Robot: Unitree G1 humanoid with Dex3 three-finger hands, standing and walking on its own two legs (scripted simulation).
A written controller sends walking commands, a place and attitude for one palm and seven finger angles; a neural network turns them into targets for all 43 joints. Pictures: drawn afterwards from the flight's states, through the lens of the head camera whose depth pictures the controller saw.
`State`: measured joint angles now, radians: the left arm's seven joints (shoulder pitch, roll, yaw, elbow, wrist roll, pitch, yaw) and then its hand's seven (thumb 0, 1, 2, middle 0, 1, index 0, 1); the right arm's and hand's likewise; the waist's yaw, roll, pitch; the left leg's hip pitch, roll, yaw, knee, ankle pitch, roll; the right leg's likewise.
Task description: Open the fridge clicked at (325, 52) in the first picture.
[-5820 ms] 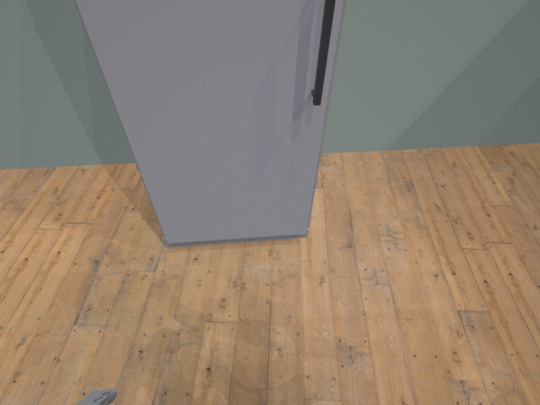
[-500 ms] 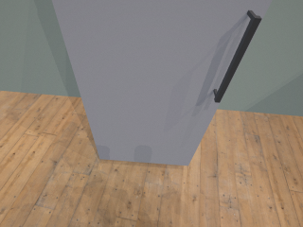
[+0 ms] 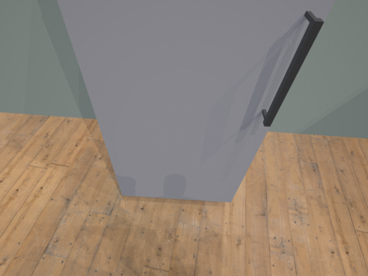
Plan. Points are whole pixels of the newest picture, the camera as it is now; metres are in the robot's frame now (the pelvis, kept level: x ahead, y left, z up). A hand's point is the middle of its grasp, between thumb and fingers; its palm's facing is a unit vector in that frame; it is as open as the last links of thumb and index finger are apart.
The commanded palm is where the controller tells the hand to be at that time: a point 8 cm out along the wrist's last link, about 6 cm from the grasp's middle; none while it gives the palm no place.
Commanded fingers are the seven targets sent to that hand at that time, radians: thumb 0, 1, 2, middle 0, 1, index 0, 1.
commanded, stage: look again from close up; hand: right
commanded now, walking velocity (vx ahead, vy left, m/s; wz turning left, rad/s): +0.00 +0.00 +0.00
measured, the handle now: (284, 77) +0.57 -0.22 +0.15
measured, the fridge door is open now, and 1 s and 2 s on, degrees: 0 0 0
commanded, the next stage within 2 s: shuffle to correct the standing spot in 0.50 s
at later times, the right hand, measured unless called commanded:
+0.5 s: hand out of the picture +0.05 -0.19 -0.16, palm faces +0.03 +0.97 -0.25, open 7.4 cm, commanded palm none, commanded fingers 0.00 -0.90 -0.90 0.20 0.30 0.20 0.30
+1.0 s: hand out of the picture +0.04 -0.21 -0.18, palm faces +0.04 +0.98 -0.19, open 7.4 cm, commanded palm none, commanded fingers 0.00 -0.90 -0.90 0.20 0.30 0.20 0.30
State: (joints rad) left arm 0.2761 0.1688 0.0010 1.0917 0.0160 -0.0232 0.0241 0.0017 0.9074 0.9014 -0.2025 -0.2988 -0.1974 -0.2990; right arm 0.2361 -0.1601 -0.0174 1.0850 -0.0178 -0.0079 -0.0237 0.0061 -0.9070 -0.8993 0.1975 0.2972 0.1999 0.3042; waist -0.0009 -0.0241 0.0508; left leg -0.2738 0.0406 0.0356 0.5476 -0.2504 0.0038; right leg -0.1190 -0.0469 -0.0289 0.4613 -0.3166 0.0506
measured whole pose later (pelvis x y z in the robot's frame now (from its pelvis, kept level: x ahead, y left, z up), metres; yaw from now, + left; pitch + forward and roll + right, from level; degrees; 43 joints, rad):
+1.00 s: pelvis +0.04 -0.03 +0.00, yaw -1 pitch +0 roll +0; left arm 0.41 0.13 0.00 1.10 0.03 -0.04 0.02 0.00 0.91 0.90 -0.20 -0.30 -0.20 -0.30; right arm 0.29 -0.16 -0.05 1.07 -0.03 0.02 -0.01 0.01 -0.90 -0.90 0.20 0.30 0.20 0.30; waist 0.01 0.01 0.05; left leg -0.38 0.04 0.08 0.87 -0.52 0.05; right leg -0.09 -0.02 -0.05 0.47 -0.38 0.00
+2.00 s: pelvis +0.09 -0.01 -0.01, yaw -2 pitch -1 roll +1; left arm 0.28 0.18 0.04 0.97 0.01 0.03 0.01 0.00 0.92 0.90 -0.20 -0.30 -0.20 -0.30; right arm 0.30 -0.15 -0.01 0.95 -0.03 -0.01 -0.05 0.01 -0.91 -0.90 0.20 0.30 0.20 0.30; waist 0.02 -0.05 -0.03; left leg -0.24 -0.06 0.12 0.58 -0.33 0.09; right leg -0.27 -0.02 -0.06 0.63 -0.34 -0.01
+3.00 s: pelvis +0.13 -0.02 +0.01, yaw +0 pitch +0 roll +0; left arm 0.29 0.14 -0.03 1.14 0.01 -0.03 0.04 0.01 0.92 0.90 -0.20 -0.30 -0.20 -0.30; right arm 0.30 -0.15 0.02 1.12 -0.01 -0.02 -0.04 0.01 -0.91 -0.90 0.20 0.30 0.20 0.30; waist 0.00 0.01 0.00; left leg -0.13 -0.04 0.07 0.42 -0.29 0.07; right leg -0.13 0.01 -0.10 0.41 -0.28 -0.03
